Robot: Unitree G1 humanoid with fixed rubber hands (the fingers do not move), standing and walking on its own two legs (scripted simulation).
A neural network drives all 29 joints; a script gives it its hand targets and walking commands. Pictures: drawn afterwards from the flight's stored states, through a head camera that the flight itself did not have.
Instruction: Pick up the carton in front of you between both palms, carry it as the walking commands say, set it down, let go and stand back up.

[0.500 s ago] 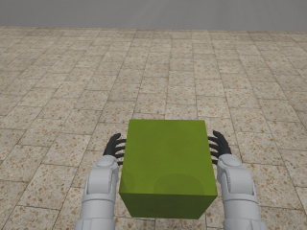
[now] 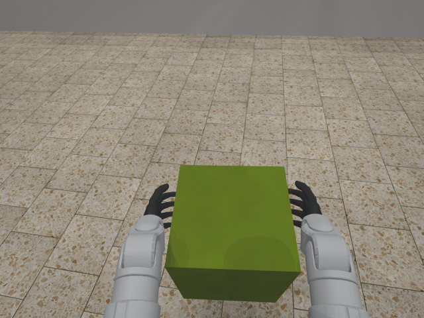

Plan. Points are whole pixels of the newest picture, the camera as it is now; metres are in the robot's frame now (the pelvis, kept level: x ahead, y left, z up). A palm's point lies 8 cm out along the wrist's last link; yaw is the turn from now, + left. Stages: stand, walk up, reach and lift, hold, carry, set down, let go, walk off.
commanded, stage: hold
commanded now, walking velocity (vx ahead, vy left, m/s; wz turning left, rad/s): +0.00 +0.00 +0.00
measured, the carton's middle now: (230, 237) +0.29 +0.00 -0.05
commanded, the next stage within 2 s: set down in 0.30 s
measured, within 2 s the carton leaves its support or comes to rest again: neither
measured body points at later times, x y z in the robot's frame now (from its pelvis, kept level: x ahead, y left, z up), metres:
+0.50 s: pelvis -0.03 -0.04 -0.01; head -0.06 -0.07 +0.44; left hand +0.29 +0.12 +0.03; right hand +0.31 -0.18 +0.03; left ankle -0.03 +0.10 -0.74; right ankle +0.06 -0.13 -0.74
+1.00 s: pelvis -0.05 -0.03 -0.09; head +0.17 -0.03 +0.30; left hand +0.36 +0.14 -0.17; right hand +0.34 -0.17 -0.17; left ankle -0.03 +0.10 -0.74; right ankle +0.06 -0.13 -0.74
